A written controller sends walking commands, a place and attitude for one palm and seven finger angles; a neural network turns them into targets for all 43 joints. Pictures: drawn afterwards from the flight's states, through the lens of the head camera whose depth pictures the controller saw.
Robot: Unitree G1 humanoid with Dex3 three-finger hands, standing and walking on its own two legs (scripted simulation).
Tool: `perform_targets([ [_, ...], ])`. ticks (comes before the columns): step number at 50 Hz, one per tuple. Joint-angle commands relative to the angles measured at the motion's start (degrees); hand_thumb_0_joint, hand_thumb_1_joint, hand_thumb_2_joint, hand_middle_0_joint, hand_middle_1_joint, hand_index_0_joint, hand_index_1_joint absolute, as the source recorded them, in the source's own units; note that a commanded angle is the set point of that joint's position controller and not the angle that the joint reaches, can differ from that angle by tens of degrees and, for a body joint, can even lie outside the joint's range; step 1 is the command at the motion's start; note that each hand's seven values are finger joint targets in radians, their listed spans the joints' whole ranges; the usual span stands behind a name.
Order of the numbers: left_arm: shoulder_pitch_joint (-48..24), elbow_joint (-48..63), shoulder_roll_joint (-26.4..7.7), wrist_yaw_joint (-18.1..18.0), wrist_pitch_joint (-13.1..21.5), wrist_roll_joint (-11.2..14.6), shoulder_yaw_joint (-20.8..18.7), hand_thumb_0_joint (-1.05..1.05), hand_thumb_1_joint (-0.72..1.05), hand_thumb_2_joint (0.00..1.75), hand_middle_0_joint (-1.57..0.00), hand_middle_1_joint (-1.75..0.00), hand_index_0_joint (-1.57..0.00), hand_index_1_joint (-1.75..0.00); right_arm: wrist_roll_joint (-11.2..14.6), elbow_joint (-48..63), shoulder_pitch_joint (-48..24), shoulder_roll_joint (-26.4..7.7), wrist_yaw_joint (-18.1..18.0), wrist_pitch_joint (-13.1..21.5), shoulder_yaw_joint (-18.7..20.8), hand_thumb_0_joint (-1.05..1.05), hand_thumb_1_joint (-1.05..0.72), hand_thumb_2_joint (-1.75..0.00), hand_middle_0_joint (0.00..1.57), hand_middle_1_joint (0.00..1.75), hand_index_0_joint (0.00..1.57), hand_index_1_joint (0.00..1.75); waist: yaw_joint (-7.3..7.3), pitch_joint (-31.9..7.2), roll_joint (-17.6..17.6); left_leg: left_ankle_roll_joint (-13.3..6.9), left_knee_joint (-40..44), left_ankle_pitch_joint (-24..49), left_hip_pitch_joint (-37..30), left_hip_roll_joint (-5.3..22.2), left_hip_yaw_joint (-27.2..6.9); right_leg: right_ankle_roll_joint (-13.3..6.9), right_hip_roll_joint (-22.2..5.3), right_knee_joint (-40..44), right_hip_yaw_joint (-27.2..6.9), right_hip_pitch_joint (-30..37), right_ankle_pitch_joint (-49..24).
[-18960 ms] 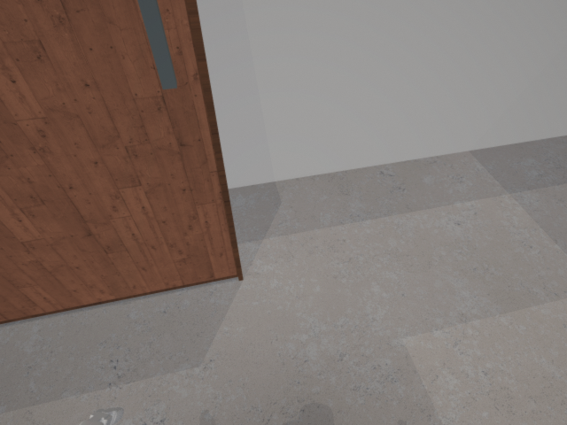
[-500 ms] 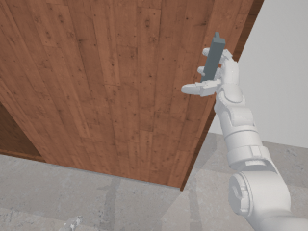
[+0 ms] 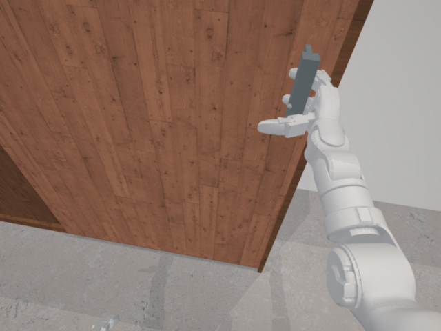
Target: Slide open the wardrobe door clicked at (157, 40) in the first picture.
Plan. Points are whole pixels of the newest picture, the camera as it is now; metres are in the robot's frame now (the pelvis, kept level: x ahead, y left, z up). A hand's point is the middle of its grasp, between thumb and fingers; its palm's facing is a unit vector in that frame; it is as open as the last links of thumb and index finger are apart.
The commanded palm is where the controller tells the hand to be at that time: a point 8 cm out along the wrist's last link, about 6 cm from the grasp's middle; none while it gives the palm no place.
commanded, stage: slide the fingers in behind the handle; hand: right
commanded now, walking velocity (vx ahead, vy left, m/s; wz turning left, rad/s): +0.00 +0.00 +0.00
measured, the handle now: (298, 91) +0.52 -0.09 +0.20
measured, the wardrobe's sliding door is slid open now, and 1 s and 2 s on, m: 0.00 0.00 0.00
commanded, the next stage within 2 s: grip the handle and tug to test in 0.06 s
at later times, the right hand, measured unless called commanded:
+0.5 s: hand (289, 105) +0.46 -0.07 +0.20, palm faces +0.07 +1.00 +0.02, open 11.2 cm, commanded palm +0.43 -0.12 +0.20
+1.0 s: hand (289, 105) +0.46 -0.07 +0.20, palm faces +0.06 +1.00 +0.02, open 6.2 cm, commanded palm +0.43 -0.13 +0.20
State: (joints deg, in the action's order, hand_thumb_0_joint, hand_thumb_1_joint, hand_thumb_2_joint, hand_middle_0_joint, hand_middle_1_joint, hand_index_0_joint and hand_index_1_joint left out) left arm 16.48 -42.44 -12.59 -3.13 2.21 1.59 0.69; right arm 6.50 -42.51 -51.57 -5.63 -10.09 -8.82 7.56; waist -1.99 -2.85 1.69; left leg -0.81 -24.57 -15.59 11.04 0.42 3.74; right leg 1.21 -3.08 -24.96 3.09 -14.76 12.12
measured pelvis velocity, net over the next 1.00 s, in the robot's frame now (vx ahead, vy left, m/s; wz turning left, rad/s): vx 0.00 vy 0.00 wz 0.01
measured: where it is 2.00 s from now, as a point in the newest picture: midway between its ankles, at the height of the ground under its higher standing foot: outside the picture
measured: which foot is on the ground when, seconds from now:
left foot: down 0.00-1.00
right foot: down 0.00-1.00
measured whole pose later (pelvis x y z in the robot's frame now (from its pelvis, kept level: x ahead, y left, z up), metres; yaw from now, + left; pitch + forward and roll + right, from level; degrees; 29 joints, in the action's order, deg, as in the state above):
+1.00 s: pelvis +0.00 +0.00 +0.00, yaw +1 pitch +2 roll +0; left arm 16.5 -42.1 -12.5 -3.2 2.0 1.6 0.7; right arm 6.1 -42.4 -51.1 -6.1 -9.8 -8.8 8.5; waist -2.4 -3.1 1.5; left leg -0.6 -23.9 -15.5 10.8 0.3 3.0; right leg 1.1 -3.2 -24.6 3.7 -14.4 12.5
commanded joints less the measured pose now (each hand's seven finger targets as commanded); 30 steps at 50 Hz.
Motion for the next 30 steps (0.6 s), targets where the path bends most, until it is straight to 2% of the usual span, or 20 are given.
perform_targets([
  [1,-2.48,7.14,-6.24,-0.36,2.69,0.0,-2.08,0.0,0.9,0.9,-0.2,-0.3,-0.2,-0.3,-0.54,15.03,-31.99,-3.91,0.3,4.32,-1.72,0.0,0.5,-0.3,0.3,1.2,0.3,1.2,-0.43,-18.06,-3.34,-0.08,1.74,22.41,-1.33,-1.32,-1.16,-3.1,2.7,-0.34,-1.28,11.53,-16.58],
  [2,-2.55,7.44,-6.65,-0.24,2.77,-0.09,-2.32,0.0,0.9,0.9,-0.2,-0.3,-0.2,-0.3,-0.53,15.53,-30.89,-4.59,0.11,4.6,-1.22,0.0,0.5,-0.3,0.3,1.2,0.3,1.2,0.01,-19.06,-4.77,-0.11,1.78,22.56,-2.51,-1.3,-1.0,-3.22,2.62,-0.31,-1.44,11.66,-17.41],
  [4,-2.67,7.18,-6.58,-0.33,2.75,-0.05,-2.19,0.0,0.9,0.9,-0.2,-0.3,-0.2,-0.3,-0.19,15.66,-31.4,-5.48,0.14,4.52,-0.41,0.0,0.5,-0.3,0.3,1.2,0.3,1.2,-0.09,-19.03,-4.48,-0.11,1.73,23.23,-2.37,-1.32,-1.22,-3.22,2.73,-0.41,-1.29,11.56,-17.45],
  [7,-2.48,7.03,-6.86,-0.47,2.67,0.01,-2.35,0.0,0.9,0.9,-0.2,-0.3,-0.2,-0.3,-0.24,13.59,-30.78,-4.5,0.22,4.11,-1.22,0.0,0.5,-0.3,0.3,1.2,0.3,1.2,-0.51,-17.09,-6.78,0.13,2.19,21.42,-1.72,-1.39,-0.96,-3.24,2.44,0.01,-1.48,10.89,-15.98],
  [8,-2.69,7.13,-6.6,-0.36,2.85,0.06,-2.15,0.0,0.9,0.9,-0.2,-0.3,-0.2,-0.3,-0.2,14.59,-32.02,-3.76,0.08,4.15,-1.8,0.0,0.5,-0.3,0.3,1.2,0.3,1.2,-0.66,-16.97,-5.14,0.07,2.09,21.26,-1.1,-1.36,-1.1,-3.22,2.47,0.07,-1.47,11.09,-15.83],
  [11,-2.43,6.6,-6.66,-0.68,2.61,-0.06,-2.08,0.0,0.9,0.9,-0.2,-0.3,-0.2,-0.3,-0.25,13.04,-32.35,-5.84,-0.06,3.64,-0.01,0.0,0.36,-0.36,0.32,1.22,0.32,1.22,-0.65,-16.73,-5.78,0.2,2.3,21.33,-0.66,-1.33,-1.35,-3.33,2.61,-0.28,-1.15,10.7,-15.45],
  [12,-2.04,6.38,-7.16,-0.78,2.39,-0.27,-2.19,0.0,0.9,0.9,-0.2,-0.3,-0.2,-0.3,-0.44,11.72,-32.25,-7.52,-0.17,3.61,1.01,0.0,0.31,-0.38,0.32,1.23,0.32,1.23,-0.43,-16.82,-7.67,0.29,2.52,20.75,-1.85,-1.19,-1.21,-3.37,2.58,0.14,-1.41,9.96,-15.11],
  [13,-2.29,6.55,-6.9,-0.83,2.34,-0.2,-2.09,0.0,0.9,0.9,-0.2,-0.3,-0.2,-0.3,-0.48,12.07,-32.77,-7.84,-0.17,3.62,1.32,0.0,0.27,-0.4,0.32,1.23,0.32,1.23,-0.46,-16.87,-6.71,0.25,2.38,21.06,-1.72,-1.12,-1.5,-3.43,2.61,0.1,-1.33,9.81,-15.14],
  [15,-2.51,6.66,-6.38,-0.77,2.41,-0.08,-1.94,0.0,0.9,0.9,-0.2,-0.3,-0.2,-0.3,-0.83,12.42,-33.22,-6.0,0.07,3.8,-0.09,0.0,0.17,-0.44,0.33,1.25,0.33,1.25,-0.46,-17.01,-3.36,0.01,2.08,21.12,-0.88,-1.12,-1.44,-3.2,2.78,-0.35,-1.06,10.47,-15.39],
  [16,-2.06,6.44,-6.36,-0.77,2.46,-0.18,-1.82,0.0,0.9,0.9,-0.2,-0.3,-0.2,-0.3,-0.87,11.18,-33.46,-5.64,0.02,3.82,-0.4,0.0,0.13,-0.46,0.34,1.25,0.34,1.25,-0.86,-16.29,-3.81,0.06,2.17,20.51,-0.18,-1.15,-1.33,-3.17,2.71,-0.33,-1.3,10.32,-14.87],
  [17,-1.45,6.28,-6.95,-0.71,2.33,-0.37,-2.08,0.0,0.9,0.9,-0.2,-0.3,-0.2,-0.3,-1.03,10.13,-32.63,-7.56,-0.25,4.16,1.01,0.0,0.08,-0.48,0.35,1.26,0.35,1.26,-0.47,-16.7,-6.02,0.04,2.26,20.25,-1.28,-1.15,-1.08,-3.24,2.54,-0.09,-1.66,9.91,-15.33],
  [19,-2.12,6.75,-6.5,-0.66,2.45,-0.15,-2.02,0.0,0.9,0.9,-0.2,-0.3,-0.2,-0.3,-0.89,12.04,-33.8,-5.92,-0.03,4.65,-0.34,0.0,-0.01,-0.52,0.35,1.27,0.35,1.27,-0.82,-17.6,-3.67,-0.07,1.94,20.65,-0.84,-1.17,-1.34,-3.12,2.57,-0.3,-1.44,10.73,-15.51],
  [20,-1.98,6.84,-6.43,-0.63,2.64,-0.22,-2.03,0.0,0.9,0.9,-0.2,-0.3,-0.2,-0.3,-0.59,12.09,-33.74,-5.48,0.02,4.85,-0.33,0.0,-0.06,-0.54,0.36,1.28,0.36,1.28,-0.65,-18.29,-3.88,-0.03,1.82,21.26,-0.96,-1.23,-1.34,-3.12,2.63,-0.47,-1.36,10.87,-15.89],
  [21,-1.87,6.48,-6.52,-0.71,2.5,-0.16,-2.05,0.0,0.9,0.9,-0.2,-0.3,-0.2,-0.3,-0.58,10.33,-32.52,-6.77,0.0,4.67,0.8,0.0,-0.11,-0.56,0.36,1.29,0.36,1.29,-0.48,-17.46,-4.76,-0.02,1.96,21.27,-1.01,-1.23,-1.37,-3.12,2.57,-0.47,-1.23,10.28,-15.64],
  [23,-1.88,6.87,-6.83,-0.67,2.51,-0.3,-2.18,0.0,0.9,0.9,-0.2,-0.3,-0.2,-0.3,-0.42,12.02,-33.08,-7.68,-0.08,5.17,1.32,0.0,-0.2,-0.6,0.38,1.3,0.38,1.3,-0.36,-18.94,-5.44,0.07,1.86,22.08,-2.26,-1.16,-1.5,-3.25,2.56,-0.24,-1.35,10.43,-16.34],
  [24,-1.98,7.0,-6.63,-0.66,2.64,-0.23,-2.21,0.0,0.9,0.9,-0.2,-0.3,-0.2,-0.3,-0.5,13.23,-33.37,-6.84,0.15,5.45,0.6,0.0,-0.25,-0.62,0.38,1.31,0.38,1.31,-0.4,-19.94,-5.27,0.02,1.6,22.99,-2.6,-1.22,-1.45,-3.23,2.62,-0.4,-1.21,11.0,-17.08],
  [25,-2.09,7.04,-6.47,-0.59,2.73,-0.09,-2.18,0.0,0.9,0.9,-0.2,-0.3,-0.2,-0.3,-0.41,13.0,-32.76,-5.8,0.29,5.43,-0.1,0.0,-0.29,-0.64,0.38,1.31,0.38,1.31,-0.39,-19.25,-4.49,-0.05,1.55,23.03,-1.92,-1.31,-1.33,-3.17,2.54,-0.55,-1.13,11.2,-17.3],
  [27,-1.63,6.69,-6.84,-0.5,2.73,-0.14,-2.28,0.0,0.9,0.9,-0.2,-0.3,-0.2,-0.3,-0.68,11.19,-32.19,-5.48,0.04,5.4,-0.45,0.0,-0.39,-0.68,0.4,1.33,0.4,1.33,-0.88,-17.13,-6.4,0.2,2.08,21.44,-1.21,-1.36,-1.08,-3.25,2.29,-0.34,-1.32,10.6,-16.26],
  [29,-1.95,6.85,-6.65,-0.48,2.86,-0.04,-2.26,0.0,0.9,0.9,-0.2,-0.3,-0.2,-0.3,-0.7,12.92,-33.04,-5.85,0.02,5.46,-0.36,0.0,-0.48,-0.72,0.41,1.34,0.41,1.34,-0.59,-18.13,-4.26,0.05,1.87,21.53,-1.02,-1.34,-1.43,-3.21,2.4,-0.41,-1.19,10.88,-16.12],
  [30,-1.73,6.59,-6.63,-0.51,2.82,-0.06,-2.18,0.0,0.9,0.9,-0.2,-0.3,-0.2,-0.3,-0.65,12.44,-33.53,-6.03,-0.07,5.27,-0.15,0.0,-0.53,-0.74,0.41,1.35,0.41,1.35,-0.82,-17.95,-4.65,0.07,1.96,21.73,-0.83,-1.35,-1.41,-3.25,2.49,-0.55,-1.17,10.92,-16.05],
])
